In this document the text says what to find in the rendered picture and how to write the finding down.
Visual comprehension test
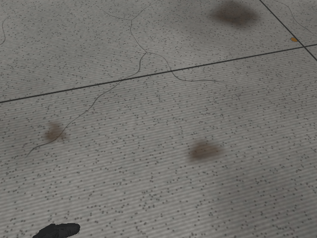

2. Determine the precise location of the robot left hand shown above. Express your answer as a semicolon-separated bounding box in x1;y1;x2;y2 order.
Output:
33;223;80;238

